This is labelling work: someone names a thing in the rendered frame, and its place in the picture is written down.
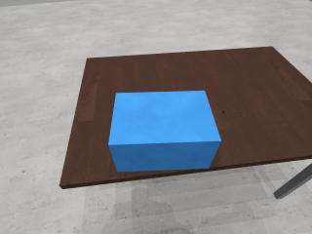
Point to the carton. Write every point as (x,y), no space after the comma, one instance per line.
(162,131)

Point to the table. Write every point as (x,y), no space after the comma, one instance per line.
(262,108)

